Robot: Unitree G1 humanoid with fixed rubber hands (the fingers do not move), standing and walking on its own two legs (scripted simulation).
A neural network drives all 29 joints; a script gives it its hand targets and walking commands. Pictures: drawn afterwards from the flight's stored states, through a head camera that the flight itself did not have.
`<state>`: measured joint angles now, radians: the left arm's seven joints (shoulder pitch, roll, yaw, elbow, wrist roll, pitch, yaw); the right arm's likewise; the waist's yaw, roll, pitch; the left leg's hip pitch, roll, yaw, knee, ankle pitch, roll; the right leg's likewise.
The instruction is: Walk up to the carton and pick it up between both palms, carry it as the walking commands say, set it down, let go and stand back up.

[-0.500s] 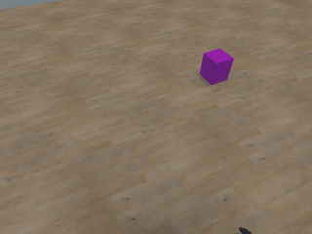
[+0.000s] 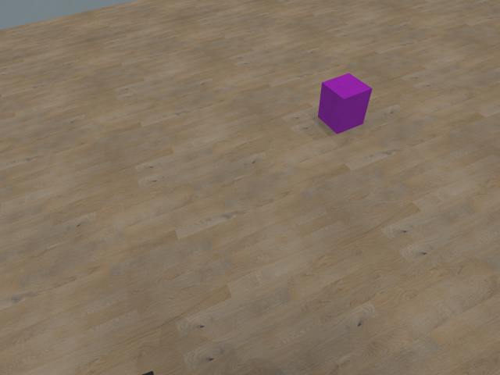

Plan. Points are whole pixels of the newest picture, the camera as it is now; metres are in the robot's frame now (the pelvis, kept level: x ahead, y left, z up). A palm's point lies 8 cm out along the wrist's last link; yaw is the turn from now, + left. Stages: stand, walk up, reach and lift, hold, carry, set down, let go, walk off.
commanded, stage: walk up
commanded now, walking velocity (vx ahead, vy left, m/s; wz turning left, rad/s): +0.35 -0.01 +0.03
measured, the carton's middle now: (343, 103) +1.68 -0.53 -0.64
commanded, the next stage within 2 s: none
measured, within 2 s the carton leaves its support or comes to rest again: neither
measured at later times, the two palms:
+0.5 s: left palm out of the picture +0.06 +0.21 -0.14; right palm out of the picture +0.02 -0.24 -0.13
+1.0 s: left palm out of the picture +0.05 +0.16 -0.14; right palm out of the picture +0.00 -0.30 -0.13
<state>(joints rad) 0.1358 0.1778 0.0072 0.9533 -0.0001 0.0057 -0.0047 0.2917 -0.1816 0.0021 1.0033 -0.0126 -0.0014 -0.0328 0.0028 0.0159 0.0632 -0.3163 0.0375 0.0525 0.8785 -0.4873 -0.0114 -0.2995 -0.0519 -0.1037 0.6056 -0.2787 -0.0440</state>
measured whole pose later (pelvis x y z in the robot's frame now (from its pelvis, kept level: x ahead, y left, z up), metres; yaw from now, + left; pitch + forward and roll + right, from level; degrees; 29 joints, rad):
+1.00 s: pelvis -0.04 -0.06 +0.00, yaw -8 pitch -1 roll -1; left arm 0.20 0.18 0.01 0.95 0.00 0.03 0.01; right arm 0.17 -0.18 0.00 0.93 -0.01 0.03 -0.03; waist 0.00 0.00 0.06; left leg -0.23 0.05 0.11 0.62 -0.41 -0.01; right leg -0.34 0.08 -0.05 0.56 -0.21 -0.08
